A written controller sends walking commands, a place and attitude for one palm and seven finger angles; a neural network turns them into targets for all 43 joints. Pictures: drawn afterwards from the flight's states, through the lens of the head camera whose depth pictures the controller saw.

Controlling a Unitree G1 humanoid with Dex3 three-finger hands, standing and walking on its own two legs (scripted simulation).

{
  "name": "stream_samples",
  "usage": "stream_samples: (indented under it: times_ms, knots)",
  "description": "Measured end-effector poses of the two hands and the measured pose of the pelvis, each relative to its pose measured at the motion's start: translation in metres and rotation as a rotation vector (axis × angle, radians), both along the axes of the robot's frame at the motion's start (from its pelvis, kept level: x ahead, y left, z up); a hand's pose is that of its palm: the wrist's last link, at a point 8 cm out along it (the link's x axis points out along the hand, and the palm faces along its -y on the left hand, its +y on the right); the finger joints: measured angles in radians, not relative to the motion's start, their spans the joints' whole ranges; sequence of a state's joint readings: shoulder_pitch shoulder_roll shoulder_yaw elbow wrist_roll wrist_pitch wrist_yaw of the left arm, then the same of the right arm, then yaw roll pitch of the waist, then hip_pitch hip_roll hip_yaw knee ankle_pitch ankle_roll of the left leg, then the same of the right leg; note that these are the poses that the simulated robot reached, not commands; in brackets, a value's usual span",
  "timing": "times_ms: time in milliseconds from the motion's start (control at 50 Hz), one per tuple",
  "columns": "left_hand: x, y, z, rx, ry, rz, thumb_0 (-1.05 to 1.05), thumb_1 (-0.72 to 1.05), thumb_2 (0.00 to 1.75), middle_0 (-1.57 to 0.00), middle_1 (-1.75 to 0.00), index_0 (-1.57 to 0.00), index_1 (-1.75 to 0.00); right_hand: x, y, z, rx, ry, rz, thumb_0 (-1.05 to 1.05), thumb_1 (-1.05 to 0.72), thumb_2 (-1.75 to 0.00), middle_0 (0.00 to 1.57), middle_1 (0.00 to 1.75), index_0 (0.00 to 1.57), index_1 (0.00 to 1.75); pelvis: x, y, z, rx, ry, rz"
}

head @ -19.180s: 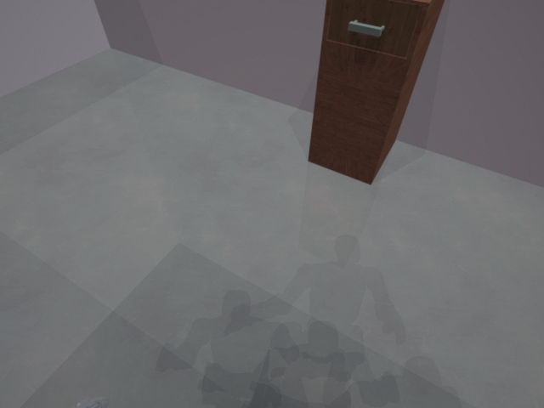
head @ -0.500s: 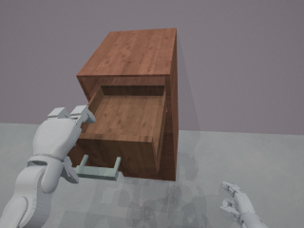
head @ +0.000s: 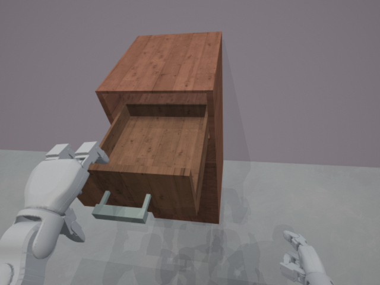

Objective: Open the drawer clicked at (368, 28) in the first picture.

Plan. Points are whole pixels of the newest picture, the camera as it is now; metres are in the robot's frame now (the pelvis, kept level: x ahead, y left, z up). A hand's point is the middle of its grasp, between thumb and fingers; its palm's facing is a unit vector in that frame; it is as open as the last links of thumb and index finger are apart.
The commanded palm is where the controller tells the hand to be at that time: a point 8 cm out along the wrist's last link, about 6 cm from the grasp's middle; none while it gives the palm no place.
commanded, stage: draw the hand back to the body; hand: left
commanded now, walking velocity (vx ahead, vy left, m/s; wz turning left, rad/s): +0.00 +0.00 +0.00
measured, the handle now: (123, 205) +0.27 +0.23 +0.00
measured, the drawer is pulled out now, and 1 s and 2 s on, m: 0.30 0.30 0.30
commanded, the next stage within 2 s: step back with the hand held close in 1.14 s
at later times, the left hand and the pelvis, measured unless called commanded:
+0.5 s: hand (74, 178) +0.22 +0.23 +0.18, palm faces +0.41 -0.84 -0.35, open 12.5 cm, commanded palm +0.16 +0.27 +0.19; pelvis +0.02 +0.00 +0.00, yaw +0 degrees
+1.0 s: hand (57, 185) +0.21 +0.26 +0.18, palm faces +0.45 -0.80 -0.40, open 8.2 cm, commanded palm +0.15 +0.29 +0.19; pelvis +0.02 +0.01 +0.00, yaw +0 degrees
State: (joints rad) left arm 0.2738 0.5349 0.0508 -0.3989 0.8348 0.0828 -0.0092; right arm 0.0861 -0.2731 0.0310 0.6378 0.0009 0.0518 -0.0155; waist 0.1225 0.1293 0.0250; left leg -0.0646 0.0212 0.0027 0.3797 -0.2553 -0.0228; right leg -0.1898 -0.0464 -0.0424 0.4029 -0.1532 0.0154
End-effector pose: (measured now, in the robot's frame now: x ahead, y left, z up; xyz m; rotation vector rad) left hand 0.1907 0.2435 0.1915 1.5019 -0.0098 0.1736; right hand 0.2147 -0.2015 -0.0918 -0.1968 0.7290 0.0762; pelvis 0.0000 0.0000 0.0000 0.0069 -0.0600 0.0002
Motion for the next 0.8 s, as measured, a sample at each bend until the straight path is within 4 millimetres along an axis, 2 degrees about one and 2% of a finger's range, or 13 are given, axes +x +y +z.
stream_samples:
  times_ms: [160, 240, 280, 340, 420, 540, 660, 800]
  knots:
    - [-0.009, 0.010, 0.001, 0.013, -0.004, 0.024, 0.00, -0.49, 0.30, -0.32, -1.20, -0.32, -1.20, 0.004, 0.004, 0.004, -0.007, -0.015, 0.008, 0.01, -0.91, -0.90, 0.20, 0.30, 0.20, 0.30, 0.000, 0.001, 0.000, -0.002, -0.003, 0.002]
    - [-0.013, 0.013, -0.003, -0.647, -0.182, -0.046, -0.01, -0.47, 0.31, -0.32, -1.19, -0.32, -1.19, 0.002, 0.007, 0.014, -0.006, -0.100, -0.027, 0.01, -0.91, -0.90, 0.21, 0.30, 0.20, 0.30, 0.000, 0.000, -0.001, -0.008, -0.023, 0.001]
    - [-0.014, 0.013, -0.004, -0.826, -0.276, -0.071, -0.01, -0.45, 0.32, -0.32, -1.17, -0.32, -1.17, -0.002, 0.007, 0.020, -0.022, -0.135, -0.039, 0.01, -0.91, -0.90, 0.21, 0.30, 0.20, 0.30, 0.002, -0.002, 0.000, -0.012, -0.028, -0.002]
    - [-0.016, 0.015, -0.002, -0.957, -0.387, -0.095, -0.01, -0.39, 0.35, -0.31, -1.13, -0.31, -1.13, -0.010, 0.006, 0.024, -0.043, -0.155, -0.046, 0.01, -0.90, -0.90, 0.21, 0.30, 0.20, 0.30, 0.007, -0.002, 0.000, -0.017, -0.035, -0.003]
    - [-0.014, 0.021, 0.000, -1.009, -0.452, -0.102, -0.01, -0.28, 0.40, -0.30, -1.06, -0.30, -1.06, -0.020, 0.000, 0.022, -0.069, -0.135, -0.056, 0.01, -0.90, -0.90, 0.21, 0.30, 0.20, 0.30, 0.012, -0.001, 0.000, -0.021, -0.038, -0.002]
    - [-0.011, 0.028, 0.004, -0.991, -0.453, -0.113, -0.01, -0.10, 0.48, -0.28, -0.94, -0.28, -0.94, -0.028, -0.008, 0.017, -0.092, -0.106, -0.075, 0.01, -0.90, -0.90, 0.21, 0.30, 0.21, 0.30, 0.017, 0.003, 0.000, -0.024, -0.030, -0.005]
    - [-0.012, 0.033, 0.004, -0.965, -0.421, -0.110, -0.01, 0.11, 0.57, -0.27, -0.81, -0.27, -0.81, -0.025, -0.009, 0.017, -0.092, -0.107, -0.097, 0.01, -0.90, -0.90, 0.21, 0.30, 0.21, 0.30, 0.021, 0.008, 0.000, -0.025, -0.020, -0.010]
    - [-0.018, 0.044, 0.002, -0.954, -0.420, -0.062, 0.00, 0.35, 0.67, -0.25, -0.65, -0.25, -0.65, -0.014, 0.000, 0.020, -0.077, -0.130, -0.090, 0.01, -0.90, -0.90, 0.21, 0.30, 0.20, 0.30, 0.022, 0.011, 0.000, -0.025, -0.017, -0.008]
